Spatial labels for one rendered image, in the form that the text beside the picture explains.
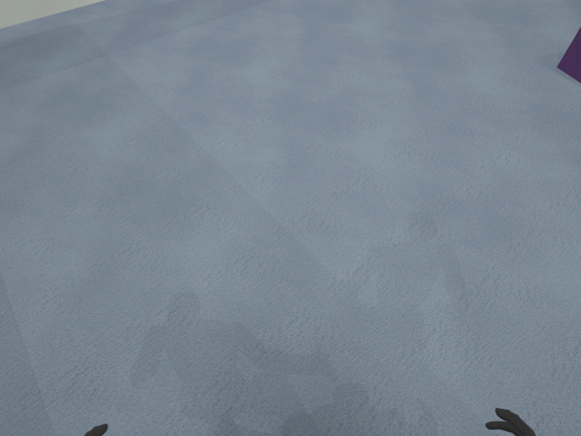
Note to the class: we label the carton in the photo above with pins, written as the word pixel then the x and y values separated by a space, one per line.
pixel 571 61

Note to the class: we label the right robot hand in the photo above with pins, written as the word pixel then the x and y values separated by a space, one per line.
pixel 512 423

